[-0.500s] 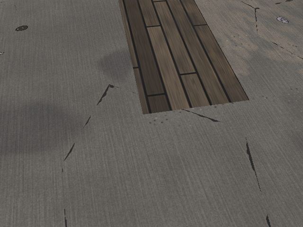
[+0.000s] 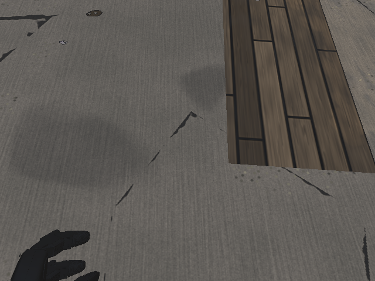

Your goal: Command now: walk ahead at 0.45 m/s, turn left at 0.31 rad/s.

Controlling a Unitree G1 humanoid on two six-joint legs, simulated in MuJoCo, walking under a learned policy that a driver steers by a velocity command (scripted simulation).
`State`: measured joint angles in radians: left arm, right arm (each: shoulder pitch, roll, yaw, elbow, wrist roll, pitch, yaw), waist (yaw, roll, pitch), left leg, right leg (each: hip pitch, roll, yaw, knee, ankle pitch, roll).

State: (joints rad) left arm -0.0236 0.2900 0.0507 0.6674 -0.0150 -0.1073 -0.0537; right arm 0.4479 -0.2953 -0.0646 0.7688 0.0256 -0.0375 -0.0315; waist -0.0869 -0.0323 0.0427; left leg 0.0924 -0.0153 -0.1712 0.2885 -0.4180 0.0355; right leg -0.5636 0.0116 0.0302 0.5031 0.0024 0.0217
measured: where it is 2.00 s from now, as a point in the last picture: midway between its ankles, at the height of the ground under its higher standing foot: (229, 163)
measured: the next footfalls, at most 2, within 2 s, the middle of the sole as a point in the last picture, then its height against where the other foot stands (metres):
right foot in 0.04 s outside the picture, level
left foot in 0.50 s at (141, 279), level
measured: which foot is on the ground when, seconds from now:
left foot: down 0.00-0.06, up 0.08-0.48, down 0.50-1.00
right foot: up 0.00-0.02, down 0.04-0.50, up 0.52-0.98, down 1.00-1.00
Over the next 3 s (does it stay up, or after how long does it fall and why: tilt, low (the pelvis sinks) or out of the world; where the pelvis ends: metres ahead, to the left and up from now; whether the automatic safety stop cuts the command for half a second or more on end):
stays up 0.90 -0.30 0.02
